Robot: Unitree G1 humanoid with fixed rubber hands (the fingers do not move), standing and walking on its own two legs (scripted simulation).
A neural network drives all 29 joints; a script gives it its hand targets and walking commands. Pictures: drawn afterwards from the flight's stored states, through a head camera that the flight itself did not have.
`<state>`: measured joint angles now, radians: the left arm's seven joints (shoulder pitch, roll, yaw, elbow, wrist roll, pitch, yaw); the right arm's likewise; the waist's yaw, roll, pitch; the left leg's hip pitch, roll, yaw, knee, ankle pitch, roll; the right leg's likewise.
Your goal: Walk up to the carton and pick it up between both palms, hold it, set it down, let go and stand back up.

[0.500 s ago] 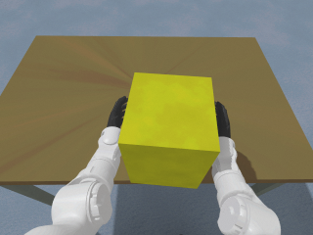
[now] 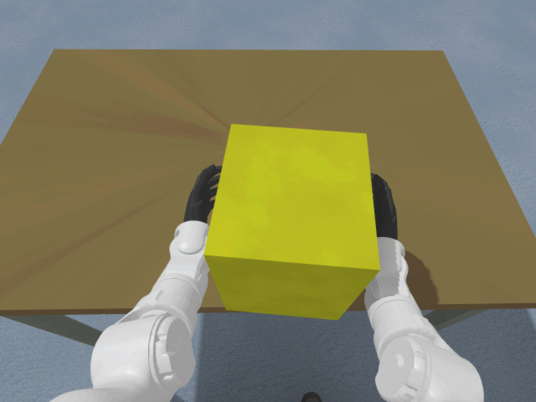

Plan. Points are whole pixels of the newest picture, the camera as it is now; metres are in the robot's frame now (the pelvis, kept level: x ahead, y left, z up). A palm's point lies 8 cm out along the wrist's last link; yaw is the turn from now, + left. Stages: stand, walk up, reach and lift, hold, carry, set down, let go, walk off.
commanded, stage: set down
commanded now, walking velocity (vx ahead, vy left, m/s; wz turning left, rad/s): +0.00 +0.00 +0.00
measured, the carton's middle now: (289, 230) +0.38 -0.05 -0.02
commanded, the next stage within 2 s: none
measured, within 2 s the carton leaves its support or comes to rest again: neither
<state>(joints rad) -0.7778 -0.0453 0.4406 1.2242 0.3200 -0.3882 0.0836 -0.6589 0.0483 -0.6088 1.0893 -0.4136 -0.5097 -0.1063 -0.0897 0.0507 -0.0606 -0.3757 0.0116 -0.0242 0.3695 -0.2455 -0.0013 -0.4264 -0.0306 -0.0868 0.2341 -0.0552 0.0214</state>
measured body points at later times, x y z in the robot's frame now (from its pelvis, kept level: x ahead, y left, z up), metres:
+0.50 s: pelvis +0.00 +0.00 +0.00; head +0.09 -0.01 +0.44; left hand +0.42 +0.09 +0.00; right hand +0.37 -0.20 +0.00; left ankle -0.06 +0.11 -0.74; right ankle +0.02 -0.14 -0.74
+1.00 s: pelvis -0.01 -0.01 -0.01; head +0.09 +0.00 +0.43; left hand +0.44 +0.09 -0.01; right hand +0.38 -0.21 -0.01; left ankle -0.06 +0.11 -0.74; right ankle +0.02 -0.14 -0.74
